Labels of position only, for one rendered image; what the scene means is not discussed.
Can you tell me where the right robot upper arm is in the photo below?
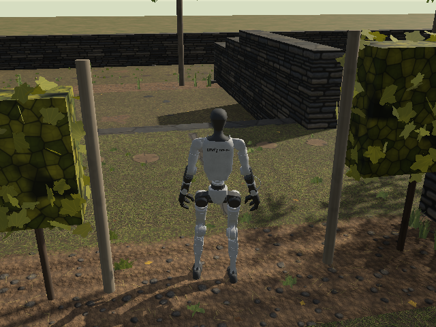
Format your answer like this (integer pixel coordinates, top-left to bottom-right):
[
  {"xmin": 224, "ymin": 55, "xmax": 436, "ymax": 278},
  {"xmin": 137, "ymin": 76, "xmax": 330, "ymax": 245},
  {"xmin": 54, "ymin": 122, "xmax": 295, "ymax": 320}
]
[{"xmin": 233, "ymin": 138, "xmax": 251, "ymax": 176}]

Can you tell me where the robot right forearm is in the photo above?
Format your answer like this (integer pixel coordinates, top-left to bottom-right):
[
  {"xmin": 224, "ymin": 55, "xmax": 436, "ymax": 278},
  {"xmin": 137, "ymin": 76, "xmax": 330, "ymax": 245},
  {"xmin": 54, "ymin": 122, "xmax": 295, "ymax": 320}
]
[{"xmin": 244, "ymin": 166, "xmax": 258, "ymax": 196}]

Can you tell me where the robot right thigh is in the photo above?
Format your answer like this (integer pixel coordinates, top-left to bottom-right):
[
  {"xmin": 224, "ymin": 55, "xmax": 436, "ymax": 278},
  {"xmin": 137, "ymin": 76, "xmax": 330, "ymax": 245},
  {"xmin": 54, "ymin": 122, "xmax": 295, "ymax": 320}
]
[{"xmin": 226, "ymin": 190, "xmax": 241, "ymax": 240}]

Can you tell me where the robot left forearm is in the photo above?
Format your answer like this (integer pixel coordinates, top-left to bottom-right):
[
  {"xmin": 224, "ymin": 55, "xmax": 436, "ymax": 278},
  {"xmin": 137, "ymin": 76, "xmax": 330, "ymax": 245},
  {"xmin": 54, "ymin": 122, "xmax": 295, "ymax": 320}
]
[{"xmin": 180, "ymin": 165, "xmax": 193, "ymax": 195}]

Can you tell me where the robot right hand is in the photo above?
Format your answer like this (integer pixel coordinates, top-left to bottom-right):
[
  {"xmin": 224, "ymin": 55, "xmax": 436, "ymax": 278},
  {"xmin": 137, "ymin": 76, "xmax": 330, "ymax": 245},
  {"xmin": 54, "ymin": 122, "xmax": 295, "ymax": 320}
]
[{"xmin": 245, "ymin": 194, "xmax": 260, "ymax": 211}]

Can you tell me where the left robot upper arm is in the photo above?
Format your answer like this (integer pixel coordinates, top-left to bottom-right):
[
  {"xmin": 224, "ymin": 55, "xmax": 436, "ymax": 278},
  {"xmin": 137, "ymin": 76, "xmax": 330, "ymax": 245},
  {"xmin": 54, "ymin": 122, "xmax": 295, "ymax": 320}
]
[{"xmin": 186, "ymin": 138, "xmax": 204, "ymax": 175}]

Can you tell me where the robot left hand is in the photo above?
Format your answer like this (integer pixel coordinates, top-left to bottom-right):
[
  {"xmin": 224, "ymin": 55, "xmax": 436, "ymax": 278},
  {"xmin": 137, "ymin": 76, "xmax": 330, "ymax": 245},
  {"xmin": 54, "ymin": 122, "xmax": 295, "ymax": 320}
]
[{"xmin": 178, "ymin": 192, "xmax": 194, "ymax": 209}]

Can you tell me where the robot left thigh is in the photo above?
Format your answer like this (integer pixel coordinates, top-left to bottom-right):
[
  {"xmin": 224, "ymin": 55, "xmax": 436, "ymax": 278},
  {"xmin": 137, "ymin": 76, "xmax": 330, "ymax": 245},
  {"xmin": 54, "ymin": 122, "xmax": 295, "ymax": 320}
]
[{"xmin": 195, "ymin": 190, "xmax": 208, "ymax": 237}]

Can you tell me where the robot thigh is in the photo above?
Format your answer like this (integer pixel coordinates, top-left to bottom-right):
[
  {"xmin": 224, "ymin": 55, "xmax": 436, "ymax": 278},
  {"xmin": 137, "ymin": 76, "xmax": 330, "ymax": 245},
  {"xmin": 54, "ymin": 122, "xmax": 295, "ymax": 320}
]
[
  {"xmin": 195, "ymin": 190, "xmax": 208, "ymax": 237},
  {"xmin": 226, "ymin": 190, "xmax": 241, "ymax": 240}
]

